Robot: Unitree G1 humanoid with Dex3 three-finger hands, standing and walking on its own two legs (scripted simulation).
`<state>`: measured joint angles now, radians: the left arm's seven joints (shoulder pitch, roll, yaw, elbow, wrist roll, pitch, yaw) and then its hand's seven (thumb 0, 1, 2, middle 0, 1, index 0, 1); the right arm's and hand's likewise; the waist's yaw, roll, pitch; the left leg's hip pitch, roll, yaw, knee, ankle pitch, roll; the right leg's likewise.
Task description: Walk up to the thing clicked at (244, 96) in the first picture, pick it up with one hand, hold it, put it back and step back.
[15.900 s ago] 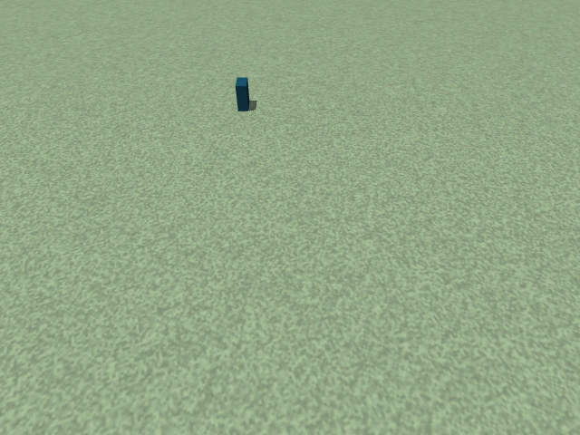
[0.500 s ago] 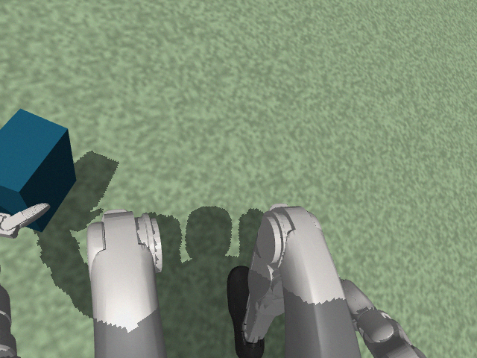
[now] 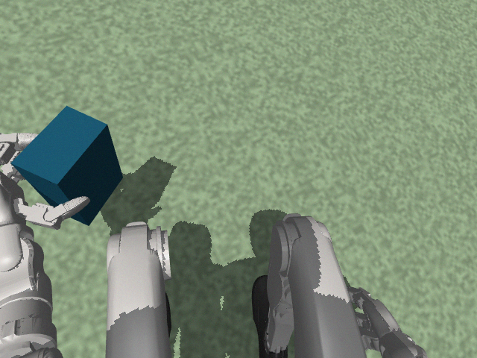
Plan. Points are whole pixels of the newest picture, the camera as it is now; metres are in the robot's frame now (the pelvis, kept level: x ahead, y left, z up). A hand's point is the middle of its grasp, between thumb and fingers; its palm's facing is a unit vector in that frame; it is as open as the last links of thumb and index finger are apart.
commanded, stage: settle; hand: left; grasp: from the side
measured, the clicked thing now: (78, 171) +0.41 +0.26 -0.10
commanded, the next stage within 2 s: lift in 0.70 s
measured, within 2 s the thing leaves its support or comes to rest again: neither
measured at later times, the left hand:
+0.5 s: hand (39, 165) +0.39 +0.28 -0.02, palm faces +0.36 -0.93 -0.09, open 11.7 cm
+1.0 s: hand (38, 158) +0.40 +0.27 +0.00, palm faces +0.34 -0.94 -0.10, open 11.7 cm
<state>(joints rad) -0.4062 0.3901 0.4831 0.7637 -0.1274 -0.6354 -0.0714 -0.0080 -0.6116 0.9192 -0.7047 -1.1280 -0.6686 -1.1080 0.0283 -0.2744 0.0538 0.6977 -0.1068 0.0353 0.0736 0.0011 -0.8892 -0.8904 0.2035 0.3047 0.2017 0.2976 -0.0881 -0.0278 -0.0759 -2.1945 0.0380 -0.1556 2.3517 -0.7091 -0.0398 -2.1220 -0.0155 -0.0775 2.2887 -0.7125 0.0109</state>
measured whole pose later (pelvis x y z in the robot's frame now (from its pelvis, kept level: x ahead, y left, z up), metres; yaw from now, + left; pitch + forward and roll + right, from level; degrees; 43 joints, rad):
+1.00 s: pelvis +0.00 +0.00 +0.05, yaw +2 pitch +33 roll -4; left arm -0.44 0.34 0.46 0.75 -0.11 -0.56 -0.08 0.00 -0.61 0.94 -0.67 -1.17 -0.64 -1.15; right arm 0.07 -0.27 0.00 0.70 -0.08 0.00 0.04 0.00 -0.92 -0.90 0.20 0.30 0.20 0.30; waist -0.09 0.00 -0.13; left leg -2.08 0.04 -0.11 2.19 -0.69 -0.04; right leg -2.03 -0.02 -0.05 2.15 -0.70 0.00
